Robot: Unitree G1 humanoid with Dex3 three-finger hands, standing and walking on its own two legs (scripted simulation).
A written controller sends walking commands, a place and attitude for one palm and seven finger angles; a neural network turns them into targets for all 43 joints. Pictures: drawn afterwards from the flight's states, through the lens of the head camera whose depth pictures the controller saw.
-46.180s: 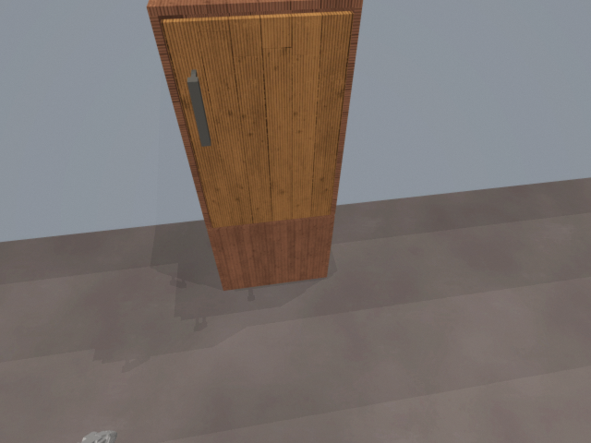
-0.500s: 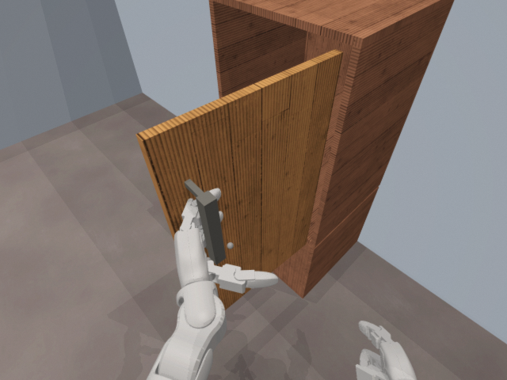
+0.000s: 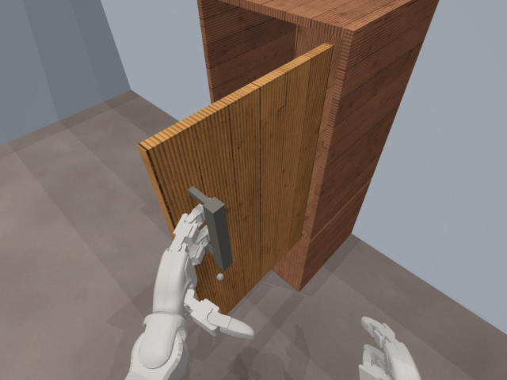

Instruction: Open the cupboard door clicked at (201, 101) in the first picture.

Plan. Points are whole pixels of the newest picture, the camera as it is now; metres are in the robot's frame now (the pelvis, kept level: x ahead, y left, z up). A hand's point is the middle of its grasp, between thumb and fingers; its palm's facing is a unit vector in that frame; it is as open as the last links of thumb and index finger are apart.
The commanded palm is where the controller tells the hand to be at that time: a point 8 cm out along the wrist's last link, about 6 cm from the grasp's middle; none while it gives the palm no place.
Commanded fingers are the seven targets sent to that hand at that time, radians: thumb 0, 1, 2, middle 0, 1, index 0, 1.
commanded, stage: slide the hand sideways off the handle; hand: left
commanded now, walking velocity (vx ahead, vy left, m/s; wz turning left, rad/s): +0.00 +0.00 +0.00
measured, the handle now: (210, 230) +0.32 +0.08 +0.09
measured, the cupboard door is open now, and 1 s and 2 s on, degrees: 91 89 89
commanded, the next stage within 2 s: draw the hand back to the body in 0.66 s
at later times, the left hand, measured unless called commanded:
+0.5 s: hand (182, 303) +0.21 +0.11 +0.08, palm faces -0.01 -1.00 -0.03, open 16.0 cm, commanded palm +0.17 +0.18 +0.09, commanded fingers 0.00 -0.50 0.30 -0.15 -0.30 -0.15 -0.30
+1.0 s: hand (139, 311) +0.19 +0.15 +0.10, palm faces +0.03 -1.00 -0.05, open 16.3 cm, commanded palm +0.16 +0.21 +0.11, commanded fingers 0.00 -0.50 0.30 -0.15 -0.30 -0.15 -0.30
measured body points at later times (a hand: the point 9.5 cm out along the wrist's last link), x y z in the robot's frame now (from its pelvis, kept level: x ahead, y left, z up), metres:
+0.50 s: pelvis +0.02 -0.01 -0.01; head +0.03 -0.03 +0.44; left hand +0.20 +0.16 +0.09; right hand +0.20 -0.24 -0.08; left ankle +0.04 +0.12 -0.70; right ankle -0.01 -0.09 -0.70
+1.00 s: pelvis +0.01 +0.01 -0.01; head +0.01 -0.01 +0.44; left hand +0.18 +0.21 +0.11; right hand +0.19 -0.21 -0.07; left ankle +0.04 +0.12 -0.70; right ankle -0.01 -0.09 -0.70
